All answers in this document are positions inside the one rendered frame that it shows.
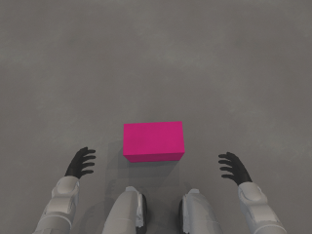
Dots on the robot right forearm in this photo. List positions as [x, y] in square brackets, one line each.
[260, 218]

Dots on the carton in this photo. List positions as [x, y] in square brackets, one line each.
[153, 142]

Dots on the robot left forearm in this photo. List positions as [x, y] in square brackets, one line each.
[59, 214]

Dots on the robot right hand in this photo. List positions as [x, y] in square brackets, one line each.
[240, 174]

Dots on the robot right thigh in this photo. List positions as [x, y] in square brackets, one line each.
[202, 218]

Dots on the robot left shin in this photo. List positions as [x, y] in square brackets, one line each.
[139, 219]

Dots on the robot left hand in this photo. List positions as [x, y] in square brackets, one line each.
[76, 166]

